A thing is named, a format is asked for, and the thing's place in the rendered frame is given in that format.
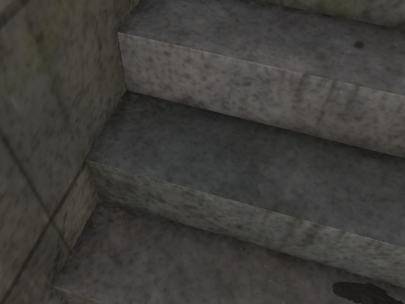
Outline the robot right hand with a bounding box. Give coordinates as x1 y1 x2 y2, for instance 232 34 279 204
332 282 404 304

